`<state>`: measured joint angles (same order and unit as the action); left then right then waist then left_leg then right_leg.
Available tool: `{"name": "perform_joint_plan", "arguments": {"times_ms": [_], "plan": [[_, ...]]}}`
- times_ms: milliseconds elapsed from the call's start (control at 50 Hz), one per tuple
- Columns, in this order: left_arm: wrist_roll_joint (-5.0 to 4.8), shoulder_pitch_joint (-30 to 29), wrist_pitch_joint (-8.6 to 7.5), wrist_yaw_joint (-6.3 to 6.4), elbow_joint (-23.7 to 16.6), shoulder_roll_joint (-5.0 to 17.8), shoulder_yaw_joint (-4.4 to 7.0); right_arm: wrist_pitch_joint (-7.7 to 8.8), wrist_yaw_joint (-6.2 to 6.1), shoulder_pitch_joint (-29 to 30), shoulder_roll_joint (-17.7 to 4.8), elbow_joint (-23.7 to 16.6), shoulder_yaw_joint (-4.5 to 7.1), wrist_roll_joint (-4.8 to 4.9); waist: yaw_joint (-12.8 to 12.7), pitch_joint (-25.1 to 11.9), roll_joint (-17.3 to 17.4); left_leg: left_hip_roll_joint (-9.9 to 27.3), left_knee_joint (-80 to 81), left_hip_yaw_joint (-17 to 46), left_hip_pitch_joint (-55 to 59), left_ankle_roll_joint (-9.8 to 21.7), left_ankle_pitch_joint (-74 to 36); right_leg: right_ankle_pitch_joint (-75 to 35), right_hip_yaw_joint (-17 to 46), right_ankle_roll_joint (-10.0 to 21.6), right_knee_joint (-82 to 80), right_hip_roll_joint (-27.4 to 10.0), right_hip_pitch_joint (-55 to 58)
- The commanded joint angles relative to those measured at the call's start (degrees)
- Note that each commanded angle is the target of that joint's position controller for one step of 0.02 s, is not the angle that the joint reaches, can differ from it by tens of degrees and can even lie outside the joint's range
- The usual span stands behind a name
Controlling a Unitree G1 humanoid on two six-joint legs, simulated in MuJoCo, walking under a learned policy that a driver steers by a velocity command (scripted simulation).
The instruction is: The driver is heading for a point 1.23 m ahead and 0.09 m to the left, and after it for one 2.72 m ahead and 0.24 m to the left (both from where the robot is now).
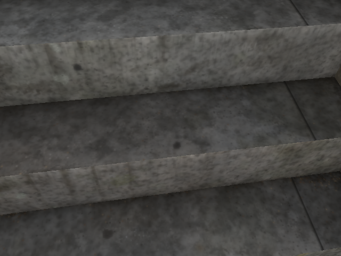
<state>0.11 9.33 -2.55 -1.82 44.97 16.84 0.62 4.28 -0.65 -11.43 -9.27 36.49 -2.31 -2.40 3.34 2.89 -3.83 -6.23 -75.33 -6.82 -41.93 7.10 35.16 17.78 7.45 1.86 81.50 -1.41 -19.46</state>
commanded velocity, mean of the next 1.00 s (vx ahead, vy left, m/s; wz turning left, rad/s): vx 0.27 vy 0.00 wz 0.28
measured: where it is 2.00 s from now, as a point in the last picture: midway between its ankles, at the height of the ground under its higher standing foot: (87, 6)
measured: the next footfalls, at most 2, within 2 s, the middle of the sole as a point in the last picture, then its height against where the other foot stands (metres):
right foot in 0.28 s outside the picture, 0.20 m higher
left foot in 0.62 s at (102, 238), level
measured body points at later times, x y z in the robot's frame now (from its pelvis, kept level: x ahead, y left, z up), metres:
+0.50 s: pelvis +0.28 +0.02 +0.25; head +0.28 +0.09 +0.69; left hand +0.32 +0.29 +0.11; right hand +0.55 -0.18 +0.24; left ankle +0.23 +0.14 -0.31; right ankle +0.24 -0.06 -0.41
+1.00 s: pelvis +0.50 +0.07 +0.38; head +0.52 +0.08 +0.83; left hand +0.75 +0.25 +0.36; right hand +0.51 -0.15 +0.23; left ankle +0.40 +0.17 -0.37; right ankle +0.62 -0.01 -0.21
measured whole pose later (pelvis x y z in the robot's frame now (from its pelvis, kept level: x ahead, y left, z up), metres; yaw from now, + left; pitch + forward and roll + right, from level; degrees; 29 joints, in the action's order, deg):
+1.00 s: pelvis +0.50 +0.07 +0.38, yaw +14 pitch +5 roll -3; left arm 1.7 -4.3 -5.3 -1.9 29.2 2.5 -9.7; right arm 2.7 -1.0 -26.0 -9.2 58.4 -1.4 0.8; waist -0.4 -4.4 2.5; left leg 4.1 -16.9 0.2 -7.6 5.2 -1.7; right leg 31.8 -5.2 4.6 81.0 0.7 -55.9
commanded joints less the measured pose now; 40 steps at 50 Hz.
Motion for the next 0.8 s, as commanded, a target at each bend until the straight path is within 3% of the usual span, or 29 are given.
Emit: {"name": "perform_joint_plan", "arguments": {"times_ms": [20, 80, 120, 140, 180, 200, 240, 260, 280, 300, 320, 340, 360, 380, 400, 420, 440, 480, 520, 540, 560, 580, 600, 620, 640, 660, 700, 720, 800], "plan": [[1.6, -8.2, -3.09, -1.44, -14.3, -2.6, -1.61, 1.46, -1.09, -11.8, -4.9, 3.5, 3.58, -0.17, -0.2, -0.6, 2.2, 8.2, 40.3, 33.6, 19.5, 0.1, -32.1, 3.4, -1.5, 0.1, 16.6, 2.1, -27.1], [-0.66, -4.1, -1.66, -2.1, -16.5, -6.6, -3.22, 0.37, -0.73, -10.1, -0.5, 5.7, 2.15, 1.0, -5.6, -1.0, 3.9, 10.1, 44.3, 31.9, 20.3, 0.3, -38.8, 9.2, -3.6, -0.5, 43.8, 4.4, -39.5], [0.73, -9.2, -1.87, -1.66, -21.0, -8.9, -5.59, -1.11, -1.37, -5.7, -1.3, 4.0, 2.1, 1.43, -7.8, 2.5, -0.3, 4.8, 51.0, 21.5, 9.9, -3.5, -39.8, 5.7, -9.6, -1.2, 24.3, 3.7, -35.0], [3.13, -15.0, -1.76, -1.53, -24.1, -9.7, -6.55, -1.35, -3.23, -6.4, -3.6, 4.4, 2.8, 1.65, -6.3, 1.3, 2.6, 6.0, 55.1, 22.6, 7.3, -1.6, -56.7, 4.2, -15.8, -3.4, 24.0, 6.0, -30.3], [3.04, -15.9, -0.74, 0.0, -25.1, -6.0, -5.1, -1.34, -4.86, -10.5, -5.9, 5.0, 2.73, 0.81, -5.0, -4.8, 2.7, 9.4, 55.8, 24.6, 18.8, -0.1, -70.9, 5.3, -15.8, -5.0, 32.4, 8.0, -33.0], [3.07, -17.7, -1.15, 0.17, -26.1, -7.0, -5.52, -1.78, -4.97, -12.8, -7.6, 5.4, 3.15, 0.65, -4.0, -4.8, 3.2, 11.1, 54.0, 23.8, 28.5, -0.8, -85.9, 11.1, -15.6, -5.2, 34.6, 8.1, -39.9], [3.62, -22.1, -3.05, 0.22, -28.5, -5.1, -4.88, -2.97, -5.97, -23.2, -9.8, 8.3, 4.42, 2.44, -1.2, -6.9, 6.3, 12.1, 43.3, 25.1, 57.4, -3.1, -111.6, 24.8, -14.9, -3.7, 24.7, 8.7, -54.6], [4.22, -20.0, -3.66, -0.39, -30.1, -4.9, -5.13, -3.81, -6.47, -19.7, -9.4, 7.9, 4.77, 3.43, -6.4, -11.2, 6.4, 9.3, 34.9, 23.3, 55.8, -8.0, -114.0, 23.9, -7.5, 0.4, -4.0, 5.2, -42.8], [4.16, -13.6, -3.88, -1.26, -27.2, -0.9, -4.21, -4.77, -6.89, -13.5, -10.6, 5.0, 5.25, 3.12, -10.6, -20.3, 3.9, 4.8, 33.5, 21.5, 42.4, -12.8, -118.4, 11.4, -10.7, 2.6, -31.6, 7.7, -14.0], [0.7, -4.9, -1.84, -1.1, -20.9, 3.7, -0.84, -4.29, -6.82, -12.4, -14.1, 3.9, 6.03, 2.04, -11.9, -25.6, -2.7, 8.0, 24.1, 29.4, 30.4, -11.2, -93.7, -6.9, -3.2, 4.2, -38.3, 5.9, 8.0], [0.81, 10.4, -2.14, -1.13, -14.9, 4.5, 0.14, -5.87, -5.16, -4.6, -12.1, 2.3, 4.88, 1.02, -19.9, -29.6, -26.2, -6.7, -13.2, 20.6, 4.4, -20.4, -30.2, -31.2, 16.9, 16.8, -35.7, -5.6, 35.9], [0.13, 9.7, -1.04, 0.76, -14.5, 0.2, 0.36, -5.02, -3.61, -2.7, -11.1, -3.4, 4.52, 1.21, -15.9, -28.9, -16.5, -5.0, -25.4, 27.0, -10.0, -18.7, -3.1, -27.1, 24.9, 16.5, -33.0, -11.4, 31.9], [-0.15, 9.1, -1.12, 3.25, -14.4, -2.5, 0.1, -3.6, -1.64, 1.3, -11.9, -6.9, 4.5, 1.45, -14.7, -17.5, -4.5, -2.7, -26.0, 25.6, -13.3, -17.4, 0.0, -21.6, 21.2, 12.4, -35.8, -7.1, 22.2], [0.37, 4.5, -2.49, 4.51, -13.7, -3.5, 0.01, -3.01, -0.17, -1.9, -9.0, -7.0, 4.22, 1.56, -8.3, -8.0, 1.9, -1.0, -27.0, 21.4, -15.2, -15.8, 6.3, -22.0, 18.2, 10.4, -38.3, -6.6, 15.2], [0.53, 2.0, -3.88, 5.88, -13.8, -6.5, -0.27, -1.45, 1.01, -1.1, -7.2, -7.2, 2.96, -0.1, -6.5, -1.5, 11.1, 2.4, -22.6, 19.5, -12.7, -14.0, 8.9, -23.8, 16.8, 8.8, -39.8, -6.0, 5.3], [1.54, -6.2, -4.45, 6.8, -15.3, -6.4, -0.53, -1.43, 2.17, -8.9, -6.6, -6.8, 2.95, 0.7, 1.8, -1.1, 13.8, 5.3, -18.3, 19.6, 0.9, -12.1, 8.2, -21.8, 18.0, 8.2, -36.7, -7.1, -11.8], [1.71, -9.8, -4.69, 6.52, -15.7, -5.7, -0.47, -2.62, 1.85, -13.7, -6.7, -4.8, 2.69, 0.5, 4.3, -1.0, 15.6, 4.9, -26.2, 17.1, 6.9, -11.9, 3.6, -18.6, 20.1, 9.7, -36.7, -10.0, -22.4], [0.36, -3.2, -4.44, 5.04, -13.0, -3.1, 0.09, -3.03, 1.08, -3.3, -0.7, -9.6, -0.17, -0.06, 0.6, -2.0, 13.2, 6.3, -19.6, 18.0, -7.0, -10.8, 0.9, -9.3, 15.6, 9.2, -40.2, -8.0, -12.3], [-0.05, 9.0, -2.65, 5.61, -8.3, 0.3, 1.83, -1.48, 2.2, 15.6, 0.6, -16.3, -2.57, 0.38, -7.1, 0.4, 8.5, 6.0, -12.6, 13.2, -21.5, -12.0, -0.4, -9.4, 14.2, 9.1, -47.2, -5.9, 1.5], [-1.0, 5.5, -0.51, 6.79, -9.0, 2.8, 1.9, -1.07, 3.09, 13.4, 1.0, -18.7, -3.9, 0.83, -1.4, -3.0, 8.7, 5.0, 16.2, 4.2, -3.6, -12.4, 8.6, -21.8, 7.1, 8.2, -51.0, -3.0, -3.5], [-1.69, 5.7, 0.77, 6.73, -8.6, 3.4, 1.98, -1.37, 3.22, 3.5, -2.6, -13.5, -2.57, 0.7, 2.5, -10.3, 9.4, 2.0, 25.2, -3.0, 25.0, -10.9, -1.9, -43.0, 1.9, 6.1, -45.0, -0.3, -15.2], [0.67, 1.0, -0.12, 5.76, -10.1, 3.0, 1.18, -2.75, 1.39, -12.1, -7.0, -4.9, 0.72, 1.88, 7.8, -17.7, 14.4, 2.1, 27.0, -2.4, 47.4, -5.3, -24.7, -43.9, 1.6, 5.8, -34.8, -0.6, -24.8], [2.32, -7.4, -1.92, 3.57, -11.7, 2.7, 0.29, -2.88, 0.49, -29.2, -10.9, 2.0, 3.11, 2.13, 15.4, -20.3, 13.5, 6.7, 35.4, 6.8, 55.5, 1.2, -30.7, -11.9, -5.1, 4.4, -13.3, 4.9, -26.6], [1.08, -8.2, -3.39, 1.82, -12.0, -3.3, -1.1, -2.2, 0.67, -31.0, -12.7, 3.1, 4.05, 0.18, 12.9, -20.2, 9.8, 11.7, 33.7, 22.1, 54.7, 3.2, -35.0, -1.3, -4.6, 2.0, 11.2, 10.3, -29.9], [-0.49, -2.6, -4.1, -0.45, -12.7, -1.7, -1.1, -2.01, -0.8, -20.5, -16.8, -1.2, 4.66, -0.7, 5.9, -21.3, 10.2, 21.4, 47.7, 49.1, 50.0, 10.8, -19.9, -2.3, 4.4, 1.4, 22.4, 11.5, -37.8], [-0.16, 0.7, -4.47, -1.78, -12.8, -0.1, -1.15, -1.7, -2.13, -13.5, -17.8, -3.3, 5.43, -0.08, 3.7, -18.0, 8.0, 26.2, 54.7, 58.4, 46.3, 13.0, 3.4, -4.7, 5.8, 0.1, 32.1, 9.6, -43.9], [0.71, 0.1, -4.66, -1.92, -14.6, -6.3, -3.4, -1.53, -2.5, -9.0, -13.1, -1.3, 4.45, 0.65, -1.5, -4.7, 0.3, 23.7, 56.2, 51.5, 34.8, 10.8, 1.5, -7.5, 6.4, -0.8, 43.8, 7.6, -53.4], [0.74, 0.9, -4.57, -1.33, -14.5, -6.5, -4.32, -1.06, -2.31, -6.7, -10.6, -0.3, 3.7, 0.07, -3.7, -0.5, 0.2, 21.2, 55.7, 42.2, 31.0, 10.2, -8.9, -6.4, 2.9, -1.7, 42.3, 6.6, -55.5], [-1.04, -4.2, -2.94, 0.25, -16.5, -12.4, -7.47, -0.85, 0.01, -11.9, -1.8, 10.5, 1.55, 0.2, -4.5, 2.0, 4.5, 22.0, 57.6, 30.0, 26.0, 8.5, -21.7, 3.4, 3.5, -0.1, 68.1, 4.6, -66.7]]}}
Over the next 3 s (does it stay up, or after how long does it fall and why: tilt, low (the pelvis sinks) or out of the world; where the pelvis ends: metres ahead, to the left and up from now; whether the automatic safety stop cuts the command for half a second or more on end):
stays up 1.23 0.17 1.10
